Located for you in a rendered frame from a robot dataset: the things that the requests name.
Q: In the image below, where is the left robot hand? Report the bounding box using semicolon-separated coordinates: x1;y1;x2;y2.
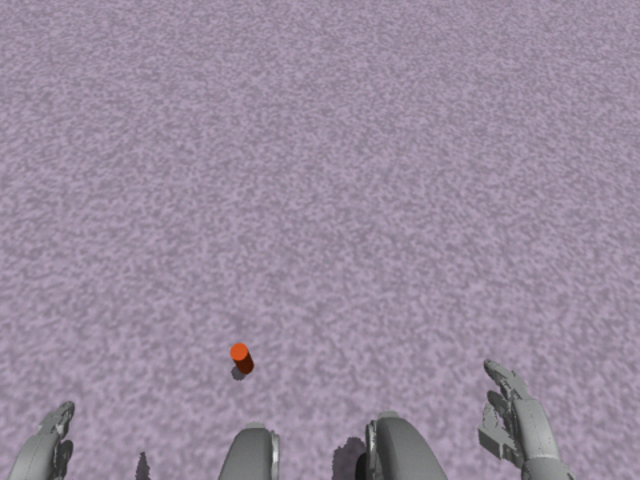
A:
7;401;75;480

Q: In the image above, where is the right robot hand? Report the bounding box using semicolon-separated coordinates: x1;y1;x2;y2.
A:
478;359;562;469

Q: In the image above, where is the can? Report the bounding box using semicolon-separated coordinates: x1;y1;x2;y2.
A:
230;343;254;374

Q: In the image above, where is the right robot arm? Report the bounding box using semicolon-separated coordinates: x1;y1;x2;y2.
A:
521;457;576;480

